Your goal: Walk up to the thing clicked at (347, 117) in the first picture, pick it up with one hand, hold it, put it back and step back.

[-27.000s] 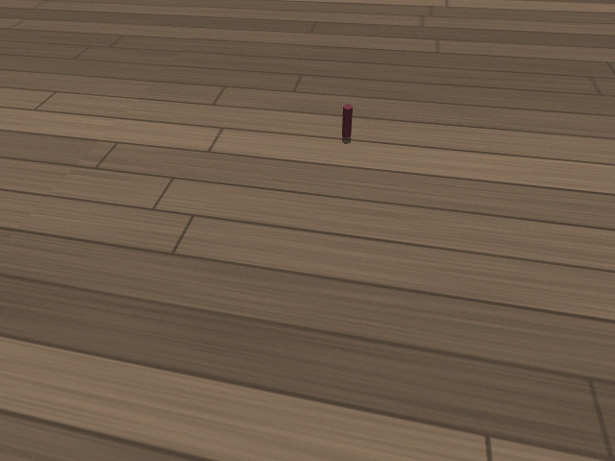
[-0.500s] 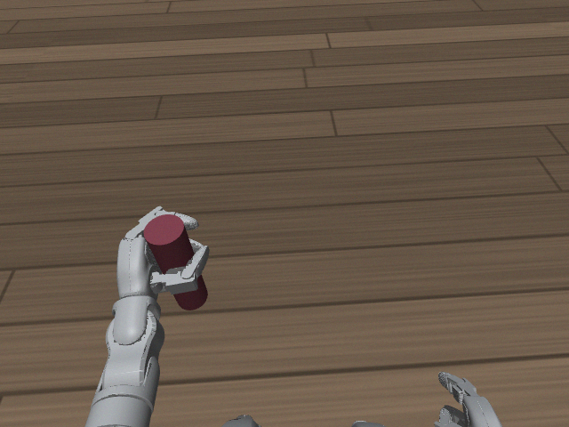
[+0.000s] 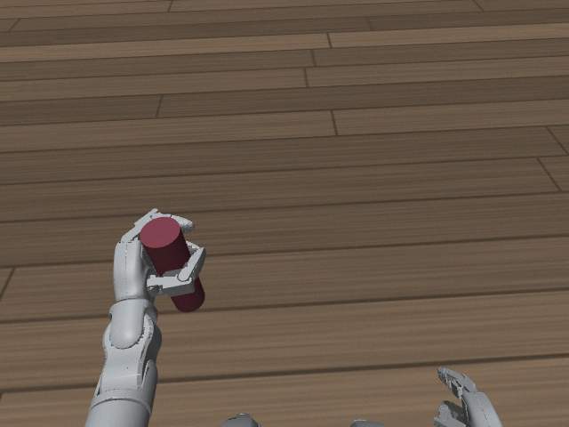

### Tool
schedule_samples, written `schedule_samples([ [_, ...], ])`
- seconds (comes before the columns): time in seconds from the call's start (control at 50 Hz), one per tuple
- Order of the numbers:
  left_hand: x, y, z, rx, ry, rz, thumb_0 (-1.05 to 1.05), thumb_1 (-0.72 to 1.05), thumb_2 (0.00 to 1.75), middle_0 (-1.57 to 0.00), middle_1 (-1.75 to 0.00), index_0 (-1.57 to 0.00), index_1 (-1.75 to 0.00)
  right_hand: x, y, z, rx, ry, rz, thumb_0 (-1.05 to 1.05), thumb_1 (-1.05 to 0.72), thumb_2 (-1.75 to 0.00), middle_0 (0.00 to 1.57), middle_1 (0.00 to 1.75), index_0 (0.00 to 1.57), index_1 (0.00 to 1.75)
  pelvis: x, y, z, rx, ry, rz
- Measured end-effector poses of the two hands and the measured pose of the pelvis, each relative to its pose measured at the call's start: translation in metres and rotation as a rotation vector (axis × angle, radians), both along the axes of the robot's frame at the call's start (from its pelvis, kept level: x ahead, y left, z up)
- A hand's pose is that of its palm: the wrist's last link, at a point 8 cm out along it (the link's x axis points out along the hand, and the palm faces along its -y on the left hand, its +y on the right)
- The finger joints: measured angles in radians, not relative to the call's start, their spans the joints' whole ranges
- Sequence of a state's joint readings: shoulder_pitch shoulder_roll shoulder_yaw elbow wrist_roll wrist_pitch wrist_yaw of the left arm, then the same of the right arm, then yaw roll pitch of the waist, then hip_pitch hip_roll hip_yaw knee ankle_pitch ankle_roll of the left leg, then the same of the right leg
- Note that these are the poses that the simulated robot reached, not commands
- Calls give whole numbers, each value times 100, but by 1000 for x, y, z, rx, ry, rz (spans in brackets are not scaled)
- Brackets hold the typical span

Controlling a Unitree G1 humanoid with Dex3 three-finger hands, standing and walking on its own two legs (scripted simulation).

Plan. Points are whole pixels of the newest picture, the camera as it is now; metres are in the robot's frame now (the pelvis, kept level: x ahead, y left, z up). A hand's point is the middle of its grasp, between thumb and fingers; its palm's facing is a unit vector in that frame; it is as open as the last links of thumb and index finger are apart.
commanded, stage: hold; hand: left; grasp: from the side
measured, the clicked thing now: (176, 269) +0.33 +0.18 +0.02
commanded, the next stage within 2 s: crouch in 0.54 s
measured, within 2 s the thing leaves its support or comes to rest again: neither
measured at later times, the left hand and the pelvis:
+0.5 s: hand (180, 253) +0.34 +0.17 +0.05, palm faces +0.15 -0.99 -0.02, open 6.9 cm; pelvis +0.00 +0.00 +0.00, yaw +0 degrees
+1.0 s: hand (190, 279) +0.33 +0.17 -0.01, palm faces +0.19 -0.98 -0.01, open 6.9 cm; pelvis -0.01 +0.00 -0.02, yaw +0 degrees
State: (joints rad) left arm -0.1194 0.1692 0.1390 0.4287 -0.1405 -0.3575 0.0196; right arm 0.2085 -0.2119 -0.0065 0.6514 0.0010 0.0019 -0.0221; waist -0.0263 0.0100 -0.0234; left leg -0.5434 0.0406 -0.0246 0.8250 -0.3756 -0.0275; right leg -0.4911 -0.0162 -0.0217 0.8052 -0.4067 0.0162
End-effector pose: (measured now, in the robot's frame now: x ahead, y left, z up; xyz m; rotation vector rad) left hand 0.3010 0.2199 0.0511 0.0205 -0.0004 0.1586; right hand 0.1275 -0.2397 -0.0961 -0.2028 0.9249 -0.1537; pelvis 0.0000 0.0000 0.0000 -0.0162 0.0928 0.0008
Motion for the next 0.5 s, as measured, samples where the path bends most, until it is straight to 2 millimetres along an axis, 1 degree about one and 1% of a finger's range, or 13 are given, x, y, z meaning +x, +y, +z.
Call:
schedule_samples([
  [0.14, -2, 1, 0, 3, 0, -8, 2, 4, 107, -93, -110, -87, -108, 1, 2, 0, -2, -1, 3, 1, -91, -91, 20, 30, 20, 30, 1, 2, 0, -2, 1, 0],
  [0.5, 7, 0, 4, 0, -8, -13, 2, 4, 107, -93, -110, -86, -108, -6, 4, -2, 9, 15, -11, 1, -91, -91, 20, 30, 20, 30, 3, 5, 0, -4, -2, -6],
])
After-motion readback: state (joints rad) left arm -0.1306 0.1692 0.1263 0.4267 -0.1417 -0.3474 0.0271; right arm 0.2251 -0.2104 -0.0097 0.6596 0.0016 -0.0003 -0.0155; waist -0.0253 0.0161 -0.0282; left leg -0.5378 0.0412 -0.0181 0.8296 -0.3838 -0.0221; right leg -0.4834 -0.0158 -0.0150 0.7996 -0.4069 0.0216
